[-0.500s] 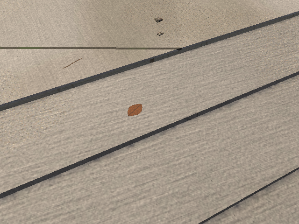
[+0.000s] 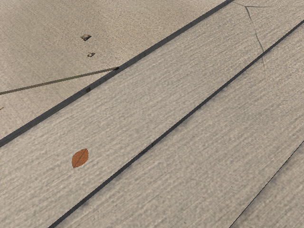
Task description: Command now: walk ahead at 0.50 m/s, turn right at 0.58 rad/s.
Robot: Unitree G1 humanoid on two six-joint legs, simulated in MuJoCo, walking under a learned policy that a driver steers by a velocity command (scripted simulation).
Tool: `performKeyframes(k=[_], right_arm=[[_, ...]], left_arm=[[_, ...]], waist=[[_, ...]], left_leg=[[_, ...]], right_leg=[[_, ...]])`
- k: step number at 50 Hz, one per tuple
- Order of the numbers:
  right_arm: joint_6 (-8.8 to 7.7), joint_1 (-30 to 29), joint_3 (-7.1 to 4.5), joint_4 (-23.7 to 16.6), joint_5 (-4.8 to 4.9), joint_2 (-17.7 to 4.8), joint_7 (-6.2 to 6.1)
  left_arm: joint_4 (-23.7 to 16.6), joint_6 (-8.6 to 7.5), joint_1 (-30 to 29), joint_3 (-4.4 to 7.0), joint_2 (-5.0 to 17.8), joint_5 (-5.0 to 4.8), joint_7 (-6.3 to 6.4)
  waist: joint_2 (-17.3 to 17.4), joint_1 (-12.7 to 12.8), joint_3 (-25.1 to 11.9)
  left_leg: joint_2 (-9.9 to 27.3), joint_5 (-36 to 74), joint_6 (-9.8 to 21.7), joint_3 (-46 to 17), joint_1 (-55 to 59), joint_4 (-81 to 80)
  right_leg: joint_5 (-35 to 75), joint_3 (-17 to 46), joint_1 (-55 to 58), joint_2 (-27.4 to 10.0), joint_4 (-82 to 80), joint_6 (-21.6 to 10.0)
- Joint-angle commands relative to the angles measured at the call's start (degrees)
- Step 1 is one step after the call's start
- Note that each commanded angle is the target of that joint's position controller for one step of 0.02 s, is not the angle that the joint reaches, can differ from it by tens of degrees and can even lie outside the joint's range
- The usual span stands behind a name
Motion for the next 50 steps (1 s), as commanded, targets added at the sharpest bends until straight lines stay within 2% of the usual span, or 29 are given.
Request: performKeyframes(k=[1,5,7,10,12,13,14,15,16,17,18,19,20,21,24,27,32,36,38,39,40,41,42,43,44,45,46,48,50], right_arm=[[1.27,-0.6,-0.18,-4.5,-0.58,-3.6,0.31],[1.38,-8.0,0.75,-8.0,-0.25,-3.0,0.56],[1.10,-10.2,1.43,-8.9,-0.01,-2.3,0.98],[0.81,-12.3,2.00,-10.3,0.81,-2.1,1.20],[0.74,-6.1,1.47,-8.9,1.38,-3.5,0.45],[0.65,0.8,0.61,-7.0,1.87,-5.4,-0.17],[0.29,9.9,-0.16,-4.2,2.11,-6.7,-0.54],[-0.20,18.4,-1.27,-1.6,1.32,-9.4,-0.94],[-0.22,21.7,-3.34,-0.4,0.37,-16.8,-0.91],[0.39,14.2,-2.83,-1.0,2.78,-14.3,0.05],[0.40,8.0,-2.26,-2.3,2.93,-11.0,0.26],[0.30,6.9,-1.57,-2.1,2.66,-7.7,0.49],[-0.20,6.6,-1.30,-1.6,2.30,-6.8,0.41],[-0.79,6.7,-1.05,-0.7,2.29,-6.0,0.23],[-2.08,10.3,-1.56,0.9,2.77,-7.5,0.17],[-1.60,13.4,-1.95,0.8,3.07,-8.6,-0.10],[-1.24,19.7,-2.87,0.7,2.97,-10.2,-0.43],[-0.93,21.8,-3.30,0.0,2.09,-10.8,-0.90],[-0.81,20.2,-3.56,-0.9,1.84,-11.5,-1.22],[-0.75,18.1,-3.73,-1.7,1.82,-11.9,-1.32],[-0.86,16.1,-3.83,-2.3,1.91,-12.4,-1.18],[-1.17,14.5,-3.76,-2.7,2.44,-12.4,-0.76],[-1.69,14.3,-2.96,-3.9,3.37,-9.7,-0.17],[-1.71,18.3,-1.54,-5.8,5.43,-4.4,-0.34],[-0.98,20.1,-1.85,-6.0,3.30,-8.2,-0.81],[-0.17,17.7,-2.16,-4.7,2.08,-9.4,-0.86],[0.08,14.1,-1.87,-4.9,1.64,-8.6,-0.18],[1.17,12.0,-1.79,-5.7,0.78,-7.6,1.13],[2.09,12.0,-1.67,-5.9,0.59,-7.0,1.93]], left_arm=[[-3.7,-1.12,2.7,1.05,7.5,-0.02,0.36],[-3.9,-1.02,7.9,0.66,7.4,0.17,0.78],[-3.4,-1.12,9.6,0.15,6.6,0.07,0.83],[-2.8,-1.35,10.1,-0.31,6.8,0.84,0.59],[-3.0,-1.81,7.2,-0.49,7.6,1.41,0.45],[-2.9,-1.87,6.5,-0.31,8.4,2.08,0.57],[-3.2,-1.77,4.4,0.12,9.7,1.92,0.60],[-4.5,-2.09,2.2,0.10,9.6,1.30,0.58],[-7.1,-2.19,6.7,-0.65,4.5,-0.21,-0.10],[-7.6,-2.73,7.4,-0.67,6.3,2.85,-0.67],[-8.4,-2.62,4.6,-0.72,6.1,2.89,-0.98],[-9.3,-2.76,0.7,-0.86,6.6,3.02,-1.09],[-10.2,-2.51,-0.7,-1.07,5.4,2.76,-1.17],[-11.0,-1.76,-0.8,-1.42,4.6,2.75,-1.10],[-12.2,0.01,-1.9,-1.95,3.8,2.62,-1.00],[-14.6,0.59,-7.7,-2.51,3.1,2.66,-1.28],[-17.7,0.39,-17.9,-2.91,2.9,2.20,-1.22],[-20.0,-0.54,-23.5,-3.16,3.2,1.80,-1.43],[-20.4,-1.08,-22.7,-3.04,3.9,1.51,-1.34],[-20.0,-1.32,-20.1,-2.78,4.7,1.36,-1.11],[-18.8,-1.55,-15.8,-2.31,5.7,1.28,-0.68],[-17.1,-2.08,-9.4,-1.66,6.8,1.47,-0.02],[-16.5,-2.70,-2.2,-0.54,10.5,2.76,1.02],[-17.0,-2.17,2.4,0.68,15.6,4.36,1.76],[-16.5,-1.35,0.6,0.89,14.5,3.24,1.38],[-17.2,-1.04,-2.7,-0.26,9.0,2.82,1.05],[-16.8,-1.18,-4.7,-1.19,5.6,2.43,0.72],[-15.4,-1.86,-5.0,-1.64,4.6,2.12,0.69],[-14.3,-2.87,-3.3,-1.30,5.3,1.60,0.26]], waist=[[-2.7,-0.9,-0.3],[-4.0,1.8,-0.7],[-4.8,2.9,-0.5],[-6.5,3.2,0.2],[-8.5,-0.7,-2.9],[-9.7,-3.9,-6.0],[-9.4,-8.6,-9.3],[-6.0,-12.8,-13.1],[11.0,-9.1,-17.4],[10.3,-4.2,-15.4],[4.8,-1.4,-6.4],[-2.2,-1.7,-2.5],[-3.7,-0.4,0.1],[-3.1,1.1,1.0],[-0.1,1.0,-1.0],[0.4,-0.7,-0.4],[2.1,-5.6,-1.1],[2.9,-7.5,-1.3],[3.7,-6.3,-1.7],[3.9,-4.6,-2.1],[4.0,-2.4,-3.6],[2.0,1.1,-6.6],[-3.0,4.2,-12.9],[-13.9,4.0,-20.5],[-15.7,1.2,-20.3],[-6.7,0.3,-12.4],[-2.7,0.3,-6.8],[-7.0,-1.2,-2.3],[-7.8,-1.8,-2.7]], left_leg=[[-0.2,2.6,-1.5,3.3,-6.9,-2.9],[-1.6,5.7,-0.9,4.7,-11.5,-10.5],[-2.6,7.9,0.9,6.2,-10.3,-16.9],[-4.9,6.4,4.6,8.9,-5.0,-24.0],[-9.6,1.7,7.8,11.4,7.9,-28.2],[-11.6,-0.6,9.1,10.5,14.1,-30.0],[-12.4,1.8,10.4,9.2,22.9,-35.9],[-7.9,1.9,12.7,1.2,35.7,-42.0],[9.2,-1.6,21.8,-32.0,48.6,-50.6],[10.3,-0.5,23.5,-49.3,45.5,-59.8],[10.2,-7.2,23.0,-40.9,37.9,-59.3],[8.0,-6.1,21.2,-33.9,31.6,-60.5],[5.1,-2.6,19.4,-27.7,27.4,-61.8],[2.6,2.8,18.1,-23.1,23.9,-62.6],[-1.2,12.5,17.7,-15.7,24.5,-64.1],[-3.1,15.2,16.8,-12.9,25.3,-65.5],[-2.6,19.8,14.7,-15.2,34.9,-62.8],[-1.4,28.1,14.7,-17.7,40.0,-57.5],[-0.9,31.1,13.5,-19.4,39.8,-54.8],[-1.0,32.1,12.3,-19.8,37.8,-53.2],[-1.9,35.2,11.0,-20.0,35.2,-50.0],[-4.5,36.6,9.5,-18.4,32.6,-42.6],[-7.8,28.4,7.7,-15.0,26.4,-30.0],[-15.2,-1.2,5.2,-6.8,9.9,-13.1],[-13.8,-13.3,5.6,-4.2,3.1,-5.0],[-10.2,-8.7,5.5,-4.8,1.8,-2.0],[-8.6,-4.9,5.1,-4.4,2.3,-3.5],[-6.3,-2.3,4.3,-3.3,3.5,-6.0],[-6.2,-0.4,3.8,-2.4,3.5,-4.7]], right_leg=[[24.1,14.3,1.4,-14.6,-7.5,-6.1],[31.7,15.1,9.2,-15.4,-6.8,-5.0],[35.8,13.2,12.6,-15.8,-7.3,-4.0],[47.2,10.1,16.1,-17.6,-7.2,-2.7],[67.6,6.2,14.5,-17.6,-1.6,-0.3],[74.2,5.9,15.7,-18.5,5.5,0.6],[73.4,4.5,14.8,-18.1,15.5,1.3],[57.8,2.6,6.6,-15.5,30.0,2.5],[11.4,-1.3,-13.6,-3.3,54.6,6.3],[-9.0,4.6,-22.7,-2.6,60.7,5.2],[-6.6,5.6,-26.8,-6.3,62.6,5.3],[-4.9,4.4,-27.0,-8.4,60.4,5.3],[-4.6,4.4,-26.2,-10.5,56.6,5.5],[-4.3,4.2,-24.2,-11.6,53.2,6.1],[-2.7,2.2,-24.2,-12.7,47.0,7.9],[1.3,-0.1,-25.9,-13.0,36.5,10.6],[9.1,0.2,-30.0,-12.0,23.2,12.5],[7.2,0.4,-29.7,-10.0,17.5,11.7],[5.0,1.1,-25.3,-9.0,13.9,10.6],[3.3,1.2,-20.1,-8.3,11.2,9.9],[1.7,0.6,-12.5,-6.8,9.0,9.1],[4.2,0.5,-2.6,-6.9,4.6,7.8],[-0.5,8.4,10.2,-15.8,2.7,5.1],[-4.1,30.0,26.4,-32.1,0.8,-0.5],[-6.8,42.7,23.2,-35.1,-2.4,-3.6],[-10.6,35.4,15.8,-32.5,-2.9,-2.9],[-7.9,27.0,9.4,-29.2,-4.5,-1.7],[0.7,16.2,3.0,-24.5,-7.5,0.8],[8.7,11.2,2.0,-23.5,-8.3,0.7]])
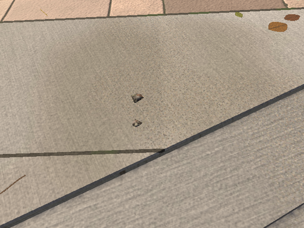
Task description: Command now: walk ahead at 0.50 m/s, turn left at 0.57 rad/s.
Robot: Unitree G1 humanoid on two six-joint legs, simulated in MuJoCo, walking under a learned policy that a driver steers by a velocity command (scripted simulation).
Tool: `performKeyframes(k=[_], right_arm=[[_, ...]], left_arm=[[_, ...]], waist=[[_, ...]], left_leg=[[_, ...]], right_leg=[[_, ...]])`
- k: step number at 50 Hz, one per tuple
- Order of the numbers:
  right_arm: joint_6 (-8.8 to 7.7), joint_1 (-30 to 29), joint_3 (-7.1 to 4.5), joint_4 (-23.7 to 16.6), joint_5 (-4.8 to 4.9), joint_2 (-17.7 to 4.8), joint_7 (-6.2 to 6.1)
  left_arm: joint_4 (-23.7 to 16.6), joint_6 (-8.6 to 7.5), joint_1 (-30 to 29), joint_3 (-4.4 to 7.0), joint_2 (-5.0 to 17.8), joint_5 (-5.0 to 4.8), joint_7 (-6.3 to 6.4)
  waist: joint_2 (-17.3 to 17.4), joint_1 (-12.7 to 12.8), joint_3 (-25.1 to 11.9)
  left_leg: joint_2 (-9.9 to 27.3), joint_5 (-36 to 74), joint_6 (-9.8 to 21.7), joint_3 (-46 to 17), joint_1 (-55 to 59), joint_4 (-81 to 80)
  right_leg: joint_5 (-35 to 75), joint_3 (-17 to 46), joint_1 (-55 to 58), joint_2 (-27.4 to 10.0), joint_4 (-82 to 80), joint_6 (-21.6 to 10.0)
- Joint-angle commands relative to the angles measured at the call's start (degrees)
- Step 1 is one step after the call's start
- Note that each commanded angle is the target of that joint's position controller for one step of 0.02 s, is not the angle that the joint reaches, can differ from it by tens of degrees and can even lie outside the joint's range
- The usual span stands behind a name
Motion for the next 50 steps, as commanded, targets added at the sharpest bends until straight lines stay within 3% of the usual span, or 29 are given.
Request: performKeyframes(k=[1,5,9,11,13,15,16,17,18,19,20,21,22,23,24,25,27,30,34,39,42,44,45,46,47,48,49,50], right_arm=[[0.63,0.9,-0.29,-4.1,-0.63,-1.9,1.28],[1.11,-6.0,-0.09,-6.6,-0.95,-1.3,1.28],[1.50,-13.4,0.49,-9.8,-0.78,-0.3,1.35],[1.42,-16.6,1.22,-11.4,-0.83,0.7,1.98],[1.26,-21.1,2.22,-12.9,-0.47,2.1,2.91],[1.30,-20.0,2.36,-13.2,-0.53,2.2,2.90],[1.29,-17.5,2.12,-12.7,-0.41,1.7,2.40],[1.05,-13.4,1.58,-11.8,-0.16,0.7,1.87],[0.47,-5.0,0.76,-9.6,-0.16,-0.6,1.52],[-0.05,4.6,-0.91,-6.7,-0.73,-4.0,1.02],[0.25,5.9,-3.57,-6.6,-0.50,-13.0,-0.05],[0.68,5.2,-4.08,-8.3,1.00,-14.0,-0.63],[0.72,3.0,-3.66,-7.2,0.62,-12.3,-1.20],[0.31,2.4,-2.89,-5.8,0.62,-9.3,-1.58],[-0.31,0.6,-2.25,-5.4,0.68,-7.0,-1.81],[-0.88,-1.9,-1.56,-5.4,0.98,-5.1,-1.76],[-2.10,-2.7,-1.08,-5.0,1.04,-4.0,-1.21],[-2.53,-0.1,-1.25,-3.9,0.95,-4.8,-1.20],[-2.70,5.0,-1.60,-2.4,1.27,-5.6,-1.21],[-2.60,8.9,-2.12,-1.5,0.67,-7.0,-1.51],[-2.50,6.8,-2.34,-2.0,0.53,-7.9,-2.07],[-2.56,3.5,-2.42,-2.6,0.80,-8.6,-1.74],[-2.98,3.0,-1.98,-2.8,1.52,-7.2,-1.23],[-3.53,3.3,-0.44,-4.6,2.03,-2.0,-1.21],[-3.23,9.0,0.04,-6.6,2.38,-0.2,-1.29],[-1.93,8.7,-0.41,-4.1,0.23,-4.0,-2.00],[-1.58,4.6,-0.50,-4.0,-0.28,-4.3,-1.39],[-1.39,2.1,-0.39,-4.4,-0.17,-3.5,-0.75]], left_arm=[[-1.0,-1.83,4.8,1.79,6.1,-0.82,-0.38],[1.4,-2.19,8.2,2.17,6.9,-0.85,-0.47],[3.9,-1.57,11.6,2.02,6.6,-0.30,-0.46],[4.6,-1.38,11.5,2.13,7.1,-0.26,-0.19],[5.1,-0.78,11.8,2.31,8.0,-0.48,0.09],[6.3,-0.17,12.9,2.52,9.6,-0.31,0.33],[6.8,0.00,13.2,2.61,10.3,-0.25,0.51],[7.2,0.31,13.7,2.90,11.7,-0.28,0.58],[7.0,0.78,13.0,3.28,13.3,-0.61,0.58],[5.6,0.71,11.8,3.13,13.0,-1.19,0.57],[-0.4,0.32,10.6,1.60,6.5,-1.90,-0.65],[-2.6,-0.32,5.6,2.15,8.7,-0.44,-1.24],[-4.0,-0.56,2.5,1.98,7.5,-0.98,-1.64],[-3.6,-0.80,3.0,1.30,6.1,-1.23,-1.36],[-3.3,-0.58,4.2,1.26,5.5,-0.82,-1.09],[-2.9,0.29,6.2,1.17,5.5,0.08,-0.95],[-2.5,2.41,7.0,1.24,5.7,0.79,-0.82],[-3.3,3.44,2.9,0.78,4.4,0.69,-1.16],[-5.6,3.30,-6.7,0.48,4.2,0.40,-1.35],[-7.8,2.46,-14.9,0.24,4.8,-0.38,-1.79],[-8.1,1.76,-12.8,0.58,6.1,-0.71,-1.52],[-5.4,1.25,-3.2,1.47,7.3,-0.65,-0.59],[-3.8,0.51,4.1,2.42,9.6,0.01,0.22],[-3.6,0.17,14.1,3.55,14.0,1.31,1.32],[-3.7,0.88,10.8,4.33,18.6,1.54,1.19],[-4.2,1.36,7.1,3.85,13.1,0.69,0.80],[-4.6,1.37,3.9,2.48,7.8,0.08,0.50],[-4.1,1.17,2.6,1.89,5.7,0.13,0.24]], waist=[[-8.9,0.6,-0.9],[-8.1,1.6,0.4],[-7.4,2.5,3.2],[-7.1,2.7,4.3],[-7.3,4.5,5.6],[-8.6,3.8,3.9],[-9.7,2.5,1.7],[-10.9,0.6,-1.5],[-11.6,-3.3,-6.6],[-8.1,-8.2,-12.8],[10.0,-6.3,-16.4],[6.2,-6.9,-20.8],[1.2,-5.0,-13.5],[-2.4,-2.6,-6.4],[-4.3,0.2,-2.5],[-3.5,2.9,-1.2],[-2.2,4.2,-2.2],[-2.3,2.9,-1.2],[-0.4,-1.0,0.6],[1.0,-4.1,0.7],[2.0,-2.1,0.3],[1.2,3.1,-3.1],[-2.4,6.7,-7.5],[-9.4,9.9,-16.0],[-22.1,3.9,-16.5],[-11.6,2.3,-9.7],[-5.4,2.4,-3.8],[-4.1,1.9,-0.5]], left_leg=[[3.7,3.5,-0.8,-1.6,-11.4,3.4],[4.5,7.0,-1.5,-1.0,-20.2,7.4],[4.9,7.6,-1.1,0.0,-27.3,5.4],[5.9,9.3,-0.4,1.1,-25.9,-2.1],[5.4,7.7,0.6,6.5,-19.4,-13.2],[3.1,0.3,3.5,11.2,-13.9,-15.7],[0.6,-1.4,5.1,13.1,-9.3,-17.0],[-2.4,-3.3,6.5,14.0,-4.0,-19.3],[-5.2,-2.1,8.1,13.3,6.4,-24.1],[-4.2,0.8,9.9,6.9,23.1,-30.8],[14.0,-8.9,17.1,-26.2,38.8,-41.0],[19.2,-0.2,19.4,-46.3,39.7,-49.6],[18.9,4.0,18.5,-37.4,34.9,-48.7],[17.2,11.0,17.0,-31.2,26.8,-48.6],[14.2,16.9,14.9,-25.5,20.4,-48.7],[11.2,20.9,13.9,-20.6,14.8,-49.4],[8.5,23.7,13.9,-15.9,11.7,-51.1],[6.4,21.0,13.5,-13.9,10.8,-54.0],[6.8,18.3,12.3,-16.1,16.6,-55.3],[8.0,25.4,11.4,-18.4,23.3,-50.6],[8.7,29.7,9.1,-20.9,23.5,-46.6],[5.9,38.9,6.2,-19.8,18.6,-37.7],[2.0,37.3,4.4,-16.5,14.1,-26.1],[-1.5,17.5,2.9,-10.9,6.1,-8.6],[-8.2,-12.9,1.4,-5.4,-9.9,1.3],[-2.1,-8.4,1.5,-5.2,-13.5,8.0],[-0.3,-3.1,1.2,-4.5,-13.0,7.7],[1.1,-0.2,0.7,-4.1,-12.1,6.1]], right_leg=[[10.5,13.5,9.3,-15.7,-13.9,-6.3],[15.0,7.9,12.6,-16.7,-15.2,-7.5],[14.5,2.4,15.8,-16.1,-15.6,-6.3],[15.0,-0.7,16.1,-16.0,-16.2,-5.5],[16.9,-4.0,14.2,-15.5,-17.7,-5.3],[34.2,-7.4,16.9,-16.7,-12.5,-4.7],[49.4,-9.0,18.2,-16.9,-7.1,-4.1],[61.7,-9.6,19.8,-17.0,0.3,-3.7],[64.1,-10.3,18.2,-16.8,11.8,-3.4],[50.0,-11.0,8.1,-15.1,26.6,-1.5],[-0.3,-10.7,-17.2,-5.4,50.7,2.3],[-13.5,3.9,-24.2,-0.8,60.4,2.4],[-9.0,7.1,-28.1,-4.0,60.7,2.0],[-7.2,5.9,-27.0,-5.9,56.7,2.0],[-7.7,5.9,-24.5,-7.4,52.4,2.2],[-8.3,6.3,-20.8,-8.1,49.2,2.6],[-8.9,5.7,-17.7,-8.1,45.6,3.2],[-4.9,3.7,-19.1,-7.7,36.9,4.4],[4.0,4.4,-23.8,-6.9,24.9,5.3],[5.5,4.5,-22.9,-3.8,15.3,5.0],[2.4,5.6,-15.2,-2.1,9.5,3.2],[-0.4,3.2,1.4,1.8,3.7,1.6],[1.2,5.8,13.6,-1.8,0.9,0.1],[-11.3,21.5,26.5,-17.6,-1.7,-2.8],[-12.0,48.1,31.0,-27.8,-10.5,-8.0],[-19.2,46.9,24.0,-26.8,-9.4,-9.1],[-18.1,37.2,17.2,-23.3,-10.0,-8.3],[-11.5,28.5,12.4,-20.1,-11.2,-7.0]])
Over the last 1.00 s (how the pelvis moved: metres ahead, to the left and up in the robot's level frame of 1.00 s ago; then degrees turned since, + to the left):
0.55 0.02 0.04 19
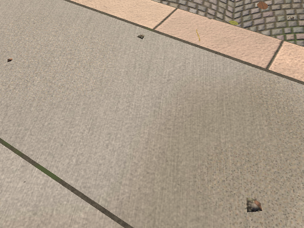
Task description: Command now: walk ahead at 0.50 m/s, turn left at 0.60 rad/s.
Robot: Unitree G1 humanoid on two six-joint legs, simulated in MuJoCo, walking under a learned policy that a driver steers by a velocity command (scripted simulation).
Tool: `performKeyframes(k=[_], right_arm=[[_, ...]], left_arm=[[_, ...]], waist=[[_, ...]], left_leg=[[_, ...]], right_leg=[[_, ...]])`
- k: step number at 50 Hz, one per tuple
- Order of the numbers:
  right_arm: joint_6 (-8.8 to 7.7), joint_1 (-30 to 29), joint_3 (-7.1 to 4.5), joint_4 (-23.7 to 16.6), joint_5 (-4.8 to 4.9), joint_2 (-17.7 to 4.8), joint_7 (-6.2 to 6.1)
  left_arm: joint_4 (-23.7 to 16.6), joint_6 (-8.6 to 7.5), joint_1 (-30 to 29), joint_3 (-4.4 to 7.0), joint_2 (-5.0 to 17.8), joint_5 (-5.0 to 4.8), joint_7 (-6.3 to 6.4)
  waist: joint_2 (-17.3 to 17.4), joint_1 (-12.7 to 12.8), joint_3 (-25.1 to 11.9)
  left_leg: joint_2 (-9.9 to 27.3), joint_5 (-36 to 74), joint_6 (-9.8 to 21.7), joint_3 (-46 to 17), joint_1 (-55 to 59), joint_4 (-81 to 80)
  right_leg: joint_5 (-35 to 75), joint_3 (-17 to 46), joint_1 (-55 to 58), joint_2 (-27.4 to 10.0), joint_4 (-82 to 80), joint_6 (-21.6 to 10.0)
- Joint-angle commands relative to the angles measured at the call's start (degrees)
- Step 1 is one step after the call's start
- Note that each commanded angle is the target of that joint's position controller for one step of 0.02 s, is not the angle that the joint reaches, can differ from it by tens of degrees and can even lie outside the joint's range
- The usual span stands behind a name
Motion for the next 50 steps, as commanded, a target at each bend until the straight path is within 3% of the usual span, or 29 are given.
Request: performKeyframes(k=[1,3,4,7,10,13,15,16,17,19,20,21,22,23,24,25,26,27,29,32,37,44,46,48,49,50], right_arm=[[0.15,-2.8,-0.49,-5.4,-0.90,-3.4,1.18],[1.22,-3.1,-0.26,-5.8,-1.16,-2.4,2.19],[1.49,-4.1,-0.14,-6.3,-1.24,-2.0,2.37],[2.06,-9.7,0.25,-8.5,-1.48,-1.0,2.17],[2.54,-15.9,0.56,-11.2,-1.50,-0.4,1.73],[2.72,-20.9,1.50,-13.8,-1.57,0.9,2.15],[2.49,-24.5,2.68,-15.0,-0.98,2.4,3.68],[2.53,-25.7,2.94,-15.3,-0.85,3.0,4.17],[2.64,-24.8,2.94,-15.3,-1.04,3.0,4.13],[2.51,-18.0,2.09,-13.6,-0.86,1.2,3.08],[2.07,-11.2,1.24,-12.0,-0.72,-0.4,2.66],[1.31,-1.8,0.02,-9.2,-0.81,-2.5,2.26],[1.16,1.2,-2.20,-8.4,-1.34,-8.6,1.57],[1.37,-1.1,-3.72,-9.7,-0.04,-14.1,1.12],[1.70,-0.5,-3.64,-9.7,0.18,-12.0,0.32],[1.31,-1.5,-3.14,-7.6,0.15,-10.2,-0.36],[0.67,-2.5,-2.50,-6.4,0.19,-7.6,-0.69],[0.01,-4.1,-1.94,-5.9,0.54,-5.9,-0.77],[-0.86,-6.4,-1.04,-5.9,0.72,-3.7,-0.40],[-1.97,-3.1,-1.20,-4.5,0.54,-4.9,-0.05],[-1.88,3.5,-1.51,-2.2,1.03,-6.0,-0.16],[-1.54,9.1,-1.82,-0.1,0.32,-7.2,-0.94],[-1.37,7.7,-1.97,-0.1,0.27,-7.9,-1.44],[-1.52,3.7,-2.13,-0.7,0.30,-9.1,-1.32],[-1.87,2.4,-2.10,-0.6,0.73,-9.4,-0.76],[-2.45,2.3,-1.41,-1.4,1.32,-6.9,-0.10]], left_arm=[[-0.8,-0.65,6.7,1.80,4.7,-0.36,0.22],[0.9,-1.74,8.5,2.01,5.1,-0.90,0.00],[1.6,-2.29,9.6,2.14,5.3,-1.18,-0.28],[3.9,-2.91,12.6,2.29,5.6,-1.37,-0.58],[6.2,-2.85,15.0,1.98,5.2,-0.80,-0.60],[8.1,-2.49,16.6,1.74,5.0,-0.66,-0.13],[8.1,-1.90,15.2,1.86,5.8,-1.07,0.14],[8.8,-1.67,16.3,2.11,7.0,-1.19,0.30],[9.6,-1.50,16.8,2.34,8.4,-1.18,0.48],[10.4,-1.05,17.4,2.89,10.8,-1.00,0.95],[10.2,-0.54,17.2,3.39,12.4,-1.05,1.05],[9.2,-0.32,16.0,3.66,13.1,-1.72,0.87],[5.8,-0.56,17.4,2.68,8.8,-2.44,0.25],[0.6,-0.79,14.7,2.16,6.1,-1.94,-0.82],[-1.1,-1.24,7.3,2.59,7.7,-0.99,-1.04],[-1.8,-1.70,6.7,1.86,5.7,-1.78,-0.97],[-1.4,-1.83,7.5,1.42,4.7,-1.57,-0.55],[-1.4,-1.10,8.4,1.38,4.7,-0.78,-0.41],[-0.6,1.26,10.5,1.43,5.2,0.18,-0.61],[-0.8,2.63,7.4,1.15,4.3,0.43,-1.10],[-3.3,2.89,-4.2,1.02,4.3,0.20,-1.34],[-6.3,1.53,-15.3,0.48,4.8,-0.67,-2.10],[-6.3,0.99,-13.7,0.62,5.5,-1.02,-2.01],[-4.0,0.55,-5.4,1.47,7.3,-1.20,-1.20],[-1.9,0.02,2.1,2.26,8.9,-1.19,-0.49],[-0.8,-0.69,10.8,3.23,11.8,-0.35,0.54]], waist=[[-5.3,3.5,-0.2],[-8.1,2.9,-0.1],[-7.8,2.8,-0.4],[-7.2,3.4,0.2],[-7.1,3.6,2.2],[-6.2,3.8,4.0],[-5.1,5.0,4.8],[-5.9,6.0,4.8],[-7.1,5.4,3.5],[-9.4,2.0,-2.2],[-10.6,-1.0,-6.8],[-8.9,-5.7,-12.7],[1.2,-5.4,-18.2],[11.6,-2.1,-21.3],[1.5,-4.5,-18.6],[-0.7,-1.7,-11.3],[-4.0,1.2,-5.3],[-4.3,3.7,-2.5],[-3.0,6.3,-2.5],[-2.4,5.0,-2.5],[0.8,0.4,-0.3],[2.6,-3.7,0.8],[3.4,-2.3,0.8],[3.6,2.2,-1.5],[1.5,6.1,-5.4],[-1.7,9.8,-11.7]], left_leg=[[6.9,5.6,-1.0,0.7,-20.4,9.3],[7.0,7.1,-1.6,1.9,-20.8,11.1],[7.1,7.7,-1.6,1.9,-22.2,11.7],[7.3,9.2,-1.8,2.5,-29.7,15.9],[7.3,9.7,-1.3,3.4,-36.3,17.4],[8.1,11.0,-0.8,5.6,-38.1,9.5],[8.6,13.9,-0.2,10.7,-29.2,-7.3],[7.7,11.8,0.6,14.0,-25.6,-11.3],[6.5,8.9,2.1,16.0,-22.2,-12.2],[2.1,4.4,5.3,18.1,-14.6,-15.0],[0.0,3.1,6.8,17.1,-7.4,-18.0],[-1.4,7.5,8.6,13.8,7.4,-25.9],[9.4,-2.5,12.4,-5.9,24.6,-33.5],[24.2,3.2,19.4,-40.3,33.3,-43.6],[23.4,10.4,18.7,-38.6,31.0,-45.4],[22.8,16.6,17.6,-31.0,24.1,-44.8],[20.2,25.0,15.1,-24.4,16.2,-45.0],[16.9,30.5,13.7,-19.1,10.2,-45.0],[13.4,32.8,12.7,-12.9,4.7,-47.0],[11.7,33.6,12.0,-11.4,4.4,-49.8],[11.0,29.4,9.5,-13.1,11.2,-51.4],[12.4,39.8,9.1,-16.8,20.7,-45.6],[12.8,42.0,7.7,-18.0,20.0,-43.7],[11.2,50.8,4.8,-17.3,14.5,-37.9],[8.7,53.1,3.4,-15.4,12.0,-29.3],[5.8,42.4,2.1,-13.0,4.9,-16.2]], right_leg=[[-4.9,21.1,16.2,-17.3,-19.5,-6.1],[6.0,13.9,15.0,-15.3,-20.1,-5.6],[10.6,11.7,15.6,-15.4,-20.2,-5.8],[17.2,6.5,18.2,-16.2,-21.1,-6.6],[18.4,1.8,20.0,-15.8,-22.1,-5.9],[19.4,-2.6,21.8,-14.5,-23.1,-5.0],[20.3,-6.7,18.8,-13.4,-25.5,-4.7],[25.0,-7.7,19.5,-14.3,-26.0,-4.9],[38.1,-9.1,21.9,-15.5,-23.2,-4.5],[67.0,-11.6,27.6,-16.4,-10.0,-3.4],[71.6,-11.4,28.3,-17.3,0.3,-3.3],[63.3,-12.3,22.3,-16.3,13.8,-2.2],[28.3,-12.2,3.9,-12.0,33.4,0.0],[-16.2,-4.5,-15.7,0.6,53.1,2.6],[-9.6,5.5,-21.2,-1.9,57.4,2.0],[-6.7,5.1,-21.9,-4.0,55.5,1.9],[-6.1,4.4,-19.8,-6.1,50.3,1.9],[-7.4,4.7,-17.0,-7.0,47.0,2.3],[-8.9,4.6,-12.4,-7.9,40.5,3.4],[-4.4,2.8,-13.7,-7.7,33.1,4.4],[6.8,2.9,-20.9,-6.3,19.6,5.2],[8.3,2.6,-21.0,-2.3,6.5,3.9],[7.3,3.4,-14.9,-1.2,2.2,2.7],[3.0,2.4,0.9,1.8,-2.0,0.9],[4.6,2.3,11.9,1.8,-5.3,-0.3],[-0.9,9.5,26.0,-6.4,-6.4,-2.6]])
Over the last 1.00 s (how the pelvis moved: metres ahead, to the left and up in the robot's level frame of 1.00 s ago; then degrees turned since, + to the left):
0.52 0.14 0.03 36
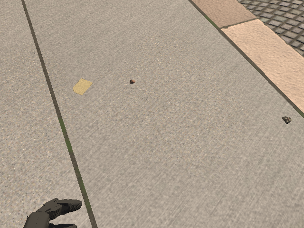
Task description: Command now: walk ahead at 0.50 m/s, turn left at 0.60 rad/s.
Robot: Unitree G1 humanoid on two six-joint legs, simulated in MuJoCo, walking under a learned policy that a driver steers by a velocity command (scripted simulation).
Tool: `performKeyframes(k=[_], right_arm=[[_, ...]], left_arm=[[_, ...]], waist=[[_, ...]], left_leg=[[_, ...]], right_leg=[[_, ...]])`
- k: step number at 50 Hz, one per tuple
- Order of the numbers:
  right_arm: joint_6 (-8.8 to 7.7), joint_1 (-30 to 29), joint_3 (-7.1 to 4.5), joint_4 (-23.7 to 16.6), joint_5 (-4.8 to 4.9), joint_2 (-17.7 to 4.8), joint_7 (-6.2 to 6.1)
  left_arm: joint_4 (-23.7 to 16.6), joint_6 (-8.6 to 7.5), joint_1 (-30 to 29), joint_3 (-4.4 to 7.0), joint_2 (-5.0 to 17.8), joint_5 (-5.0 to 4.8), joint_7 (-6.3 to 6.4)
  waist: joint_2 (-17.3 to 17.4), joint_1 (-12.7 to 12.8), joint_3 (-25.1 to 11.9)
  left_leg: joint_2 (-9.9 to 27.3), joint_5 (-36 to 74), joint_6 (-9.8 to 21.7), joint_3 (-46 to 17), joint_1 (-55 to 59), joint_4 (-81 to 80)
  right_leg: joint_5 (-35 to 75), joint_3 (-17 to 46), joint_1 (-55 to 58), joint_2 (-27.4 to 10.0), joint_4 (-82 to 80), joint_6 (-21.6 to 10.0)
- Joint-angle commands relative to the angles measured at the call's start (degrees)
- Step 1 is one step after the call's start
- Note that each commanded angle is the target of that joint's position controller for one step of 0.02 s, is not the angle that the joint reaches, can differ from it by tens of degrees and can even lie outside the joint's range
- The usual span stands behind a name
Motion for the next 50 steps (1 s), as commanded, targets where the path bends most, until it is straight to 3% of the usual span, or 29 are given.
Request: performKeyframes(k=[1,2,3,4,5,7,9,11,16,20,22,23,24,25,26,27,28,29,30,31,34,38,43,46,48,49,50], right_arm=[[-1.74,-1.8,-0.17,-6.5,2.08,-1.5,0.45],[-1.25,0.6,-0.49,-6.9,0.40,-5.3,0.06],[-0.40,-1.9,-0.80,-5.2,-0.80,-6.6,-0.07],[-0.02,-5.9,-0.66,-5.1,-1.23,-6.2,0.56],[0.38,-7.5,-0.60,-5.3,-1.21,-5.2,1.10],[1.44,-8.1,-0.16,-5.3,-1.90,-3.6,2.09],[1.87,-8.9,0.18,-5.7,-1.89,-2.4,2.66],[1.84,-12.2,0.53,-6.7,-2.05,-1.8,3.06],[0.99,-24.2,2.27,-10.0,-1.88,0.1,4.17],[0.69,-29.6,2.76,-11.3,-1.83,-0.4,4.03],[0.38,-28.9,2.53,-11.1,-2.11,-1.2,3.37],[0.03,-25.3,2.22,-9.9,-2.39,-1.6,2.96],[-0.58,-17.5,1.60,-7.0,-2.88,-2.6,2.43],[-1.00,-7.6,0.43,-4.4,-3.85,-5.8,1.67],[-0.82,-2.3,-1.12,-3.9,-4.13,-12.1,0.70],[-0.14,-2.7,-1.32,-3.7,-1.20,-11.3,0.27],[-0.15,-6.8,-0.67,-3.2,-0.54,-8.9,0.15],[-0.59,-9.7,0.15,-3.0,-0.53,-5.7,0.37],[-1.02,-11.7,0.65,-2.7,-0.51,-3.9,0.50],[-1.29,-12.9,1.07,-2.2,-0.21,-2.6,0.51],[-2.18,-11.3,0.80,-0.4,0.39,-3.1,0.70],[-1.97,-8.2,0.03,1.8,0.37,-4.3,0.70],[-1.89,-3.2,-0.67,3.9,-0.06,-5.7,0.71],[-1.72,-3.1,-1.11,4.0,-0.41,-6.9,0.34],[-1.55,-5.0,-1.59,3.6,-0.61,-8.2,0.19],[-1.57,-6.2,-1.68,3.3,-0.45,-8.5,0.29],[-1.81,-6.3,-1.23,2.9,-0.11,-6.5,0.55]], left_arm=[[0.4,-1.45,22.9,5.39,16.0,1.90,2.54],[0.3,-0.74,20.0,5.64,15.8,0.85,2.11],[-0.4,-0.44,15.4,4.57,10.0,0.33,1.85],[-0.2,-0.57,13.3,3.61,6.1,0.02,1.57],[0.5,-0.76,12.7,3.19,5.0,0.21,1.51],[3.0,-1.88,14.8,3.14,5.2,-0.19,1.26],[4.7,-3.23,17.0,3.26,5.4,-0.70,0.47],[6.0,-3.82,18.0,3.35,5.8,-0.84,0.06],[8.7,-3.50,20.4,3.35,6.3,-1.17,-0.37],[11.7,-2.84,25.2,3.74,8.5,-1.29,-0.18],[13.0,-2.14,26.1,3.87,9.4,-1.15,0.09],[13.5,-1.82,26.2,3.83,9.8,-1.23,0.25],[14.0,-1.49,26.4,3.52,9.2,-1.48,0.38],[12.6,-1.57,25.6,2.87,7.7,-1.62,0.43],[9.0,-1.72,28.2,1.35,1.7,-2.59,-0.30],[9.5,-1.20,25.3,3.16,7.7,-1.02,0.42],[8.5,-1.12,21.7,3.42,7.8,-0.99,0.34],[8.4,-1.42,20.3,2.87,6.1,-1.22,0.03],[9.0,-1.08,20.5,2.84,5.4,-1.09,-0.18],[9.5,-0.39,21.5,2.79,5.1,-0.19,-0.42],[9.4,0.76,20.3,2.80,3.7,0.75,-1.23],[6.2,0.82,9.8,2.50,3.1,0.49,-1.26],[3.0,0.51,-0.2,2.18,3.5,-0.38,-0.84],[1.8,-0.01,-1.7,2.43,4.8,-0.61,-0.51],[2.8,-0.65,3.1,2.95,6.0,-0.61,-0.03],[4.8,-1.24,9.6,3.48,6.8,-0.42,0.47],[6.9,-2.15,18.0,4.56,9.9,0.61,1.25]], waist=[[-9.9,12.2,-18.7],[-15.4,9.0,-20.2],[-6.2,7.6,-11.0],[-0.5,7.8,-5.0],[-0.8,7.0,-2.3],[-3.8,6.2,-0.2],[-4.5,5.8,-0.7],[-4.6,5.8,0.1],[-4.4,7.8,2.3],[-4.2,9.2,3.0],[-4.4,8.4,2.5],[-4.3,6.6,0.5],[-2.6,3.1,-3.8],[0.5,-1.0,-10.4],[13.9,-0.5,-18.2],[10.0,-1.1,-17.9],[6.9,1.3,-9.6],[5.2,3.2,-5.1],[5.0,5.3,-2.5],[6.1,7.2,-1.2],[5.3,8.5,-0.4],[4.5,6.7,3.3],[4.4,3.4,3.6],[5.1,3.7,3.1],[5.3,6.2,1.7],[3.6,9.2,-0.8],[-0.9,12.5,-6.4]], left_leg=[[1.3,8.0,-2.4,4.6,-29.2,37.5],[1.5,-3.3,-2.5,7.3,-35.8,45.9],[5.5,2.0,-2.6,7.7,-37.5,48.3],[7.3,5.8,-2.9,8.7,-36.8,46.4],[8.8,7.2,-3.1,9.3,-35.9,43.9],[9.5,7.7,-3.5,9.8,-33.9,41.4],[8.8,8.5,-3.4,9.4,-34.4,39.4],[8.8,11.6,-3.7,9.2,-37.3,36.1],[10.1,22.3,-4.6,15.0,-34.8,17.5],[10.4,20.9,-3.0,19.1,-30.5,9.0],[9.0,16.6,-1.4,20.3,-27.4,5.9],[7.3,15.4,-0.4,21.0,-22.2,3.6],[5.8,16.7,1.1,21.3,-11.8,0.0],[13.0,13.1,3.6,13.1,2.6,-0.4],[31.5,8.8,10.6,-14.6,19.4,-4.5],[33.0,13.9,11.9,-22.5,16.4,-9.1],[29.8,17.9,10.6,-12.6,10.6,-9.0],[27.0,22.1,9.0,-6.4,3.6,-10.7],[24.2,24.0,6.8,-1.9,-1.7,-12.7],[21.8,25.7,5.6,0.8,-6.2,-14.3],[19.5,28.7,7.1,3.1,-9.4,-17.4],[18.0,24.2,7.7,4.0,-10.4,-20.2],[18.1,27.3,6.8,2.9,-7.1,-17.0],[19.1,31.7,5.4,0.8,-5.0,-12.9],[18.9,35.0,3.7,-0.1,-6.6,-8.3],[16.5,38.7,2.6,1.3,-8.7,-1.2],[12.0,35.0,1.2,4.6,-13.9,12.2]], right_leg=[[-14.1,28.0,46.9,-22.8,-6.1,-7.7],[-15.2,45.4,44.0,-26.9,-11.6,-11.8],[-18.4,38.1,35.4,-24.7,-12.7,-11.5],[-16.0,28.8,28.4,-21.5,-13.8,-10.5],[-11.5,22.0,24.4,-18.7,-15.4,-8.7],[-0.4,14.1,20.2,-15.6,-17.0,-8.2],[8.4,10.3,20.4,-15.2,-17.5,-8.8],[10.6,6.9,21.2,-15.1,-19.1,-9.2],[13.1,-1.9,19.9,-11.7,-20.9,-7.7],[16.3,-1.6,24.0,-14.1,-19.6,-7.4],[24.8,-1.9,27.3,-15.0,-15.4,-7.1],[32.5,-3.0,28.2,-14.5,-10.0,-6.5],[35.5,-5.3,26.3,-12.4,-0.3,-5.4],[23.8,-6.8,17.4,-10.5,12.9,-4.1],[-11.6,-9.2,-3.3,-1.5,34.4,-1.3],[-23.6,-1.8,-9.4,0.1,42.1,-1.7],[-19.6,0.5,-12.2,-2.8,42.6,-2.3],[-16.3,0.6,-10.7,-4.5,39.2,-2.4],[-14.6,0.4,-7.7,-5.8,35.6,-2.0],[-13.7,0.1,-4.4,-6.5,33.2,-1.2],[-10.6,-1.5,-2.9,-6.4,29.5,0.7],[-2.0,-1.8,-7.0,-7.0,18.5,3.2],[3.6,-1.5,-5.6,-4.8,8.2,3.5],[1.2,-0.6,-2.1,-3.7,4.6,2.3],[-3.0,-1.2,6.7,-2.1,1.5,0.9],[-3.2,-2.2,15.8,-0.8,-2.2,0.0],[-5.9,2.4,28.0,-5.6,-4.3,-2.0]])
Over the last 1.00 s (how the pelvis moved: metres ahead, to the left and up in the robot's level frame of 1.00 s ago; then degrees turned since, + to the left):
0.55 0.14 0.03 36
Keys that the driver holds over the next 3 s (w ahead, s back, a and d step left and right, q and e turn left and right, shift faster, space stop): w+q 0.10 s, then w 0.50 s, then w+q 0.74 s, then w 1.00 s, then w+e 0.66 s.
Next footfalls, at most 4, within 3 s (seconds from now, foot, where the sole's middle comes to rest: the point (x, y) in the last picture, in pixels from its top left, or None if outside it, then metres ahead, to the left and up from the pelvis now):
0.50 left None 0.38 0.13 -0.76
1.00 right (139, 176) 0.70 0.00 -0.76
1.50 left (71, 158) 0.83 0.32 -0.76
2.08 right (64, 104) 1.18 0.38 -0.76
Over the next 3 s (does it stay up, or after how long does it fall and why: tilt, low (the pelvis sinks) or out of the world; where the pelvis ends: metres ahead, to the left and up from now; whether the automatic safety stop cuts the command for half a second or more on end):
stays up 1.38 0.63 0.02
